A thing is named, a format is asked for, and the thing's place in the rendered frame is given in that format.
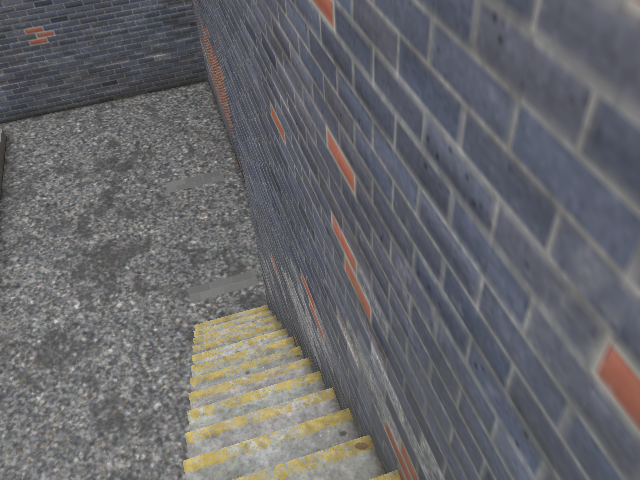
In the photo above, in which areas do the stairs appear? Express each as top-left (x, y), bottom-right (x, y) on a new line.
top-left (183, 305), bottom-right (401, 480)

